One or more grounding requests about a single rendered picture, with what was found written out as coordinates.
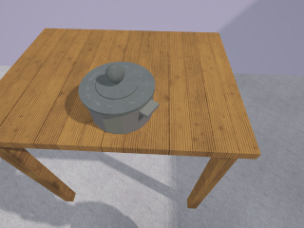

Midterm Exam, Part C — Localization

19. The lid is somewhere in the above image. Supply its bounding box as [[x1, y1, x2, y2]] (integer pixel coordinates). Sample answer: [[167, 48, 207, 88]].
[[78, 62, 156, 116]]

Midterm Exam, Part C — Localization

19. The pot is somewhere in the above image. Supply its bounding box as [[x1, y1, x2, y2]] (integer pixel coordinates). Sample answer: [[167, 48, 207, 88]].
[[89, 95, 160, 134]]

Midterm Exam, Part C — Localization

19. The knob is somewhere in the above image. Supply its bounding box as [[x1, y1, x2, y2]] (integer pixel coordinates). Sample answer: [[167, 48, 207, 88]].
[[105, 64, 125, 84]]

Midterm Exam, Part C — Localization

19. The table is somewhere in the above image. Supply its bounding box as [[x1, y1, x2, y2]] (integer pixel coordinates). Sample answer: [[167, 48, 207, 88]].
[[0, 28, 261, 209]]

